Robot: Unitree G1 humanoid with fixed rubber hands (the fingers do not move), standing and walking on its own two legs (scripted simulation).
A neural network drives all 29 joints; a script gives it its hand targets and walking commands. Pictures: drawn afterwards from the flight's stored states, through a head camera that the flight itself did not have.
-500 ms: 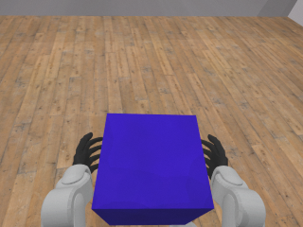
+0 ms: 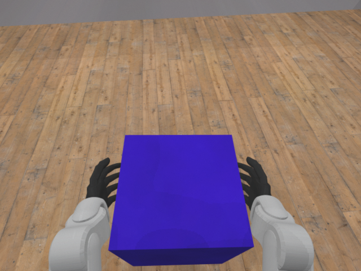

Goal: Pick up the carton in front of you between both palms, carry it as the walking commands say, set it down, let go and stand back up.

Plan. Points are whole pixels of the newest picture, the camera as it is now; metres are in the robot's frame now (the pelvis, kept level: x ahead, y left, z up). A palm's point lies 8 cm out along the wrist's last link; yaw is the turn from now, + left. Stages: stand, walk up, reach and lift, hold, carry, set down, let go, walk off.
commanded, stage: carry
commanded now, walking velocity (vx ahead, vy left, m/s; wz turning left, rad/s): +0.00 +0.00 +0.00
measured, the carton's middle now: (178, 205) +0.24 +0.01 +0.01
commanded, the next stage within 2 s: hold in 1.78 s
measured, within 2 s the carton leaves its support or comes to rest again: neither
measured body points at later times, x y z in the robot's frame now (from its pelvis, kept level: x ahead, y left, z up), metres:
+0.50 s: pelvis +0.07 +0.02 -0.01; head +0.06 +0.02 +0.44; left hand +0.34 +0.17 +0.03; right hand +0.33 -0.13 +0.03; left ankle +0.00 +0.12 -0.74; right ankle +0.05 -0.08 -0.74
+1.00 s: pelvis +0.05 +0.02 +0.00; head +0.04 +0.02 +0.45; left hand +0.35 +0.17 +0.03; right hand +0.34 -0.13 +0.03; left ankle +0.00 +0.12 -0.74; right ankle +0.05 -0.08 -0.74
